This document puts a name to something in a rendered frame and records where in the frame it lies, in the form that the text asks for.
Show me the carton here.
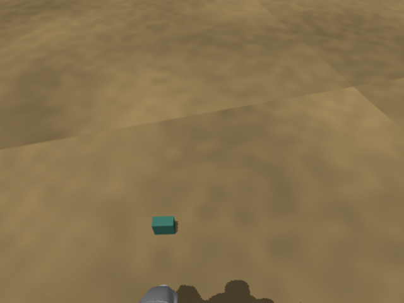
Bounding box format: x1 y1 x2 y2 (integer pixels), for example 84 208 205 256
151 216 175 235

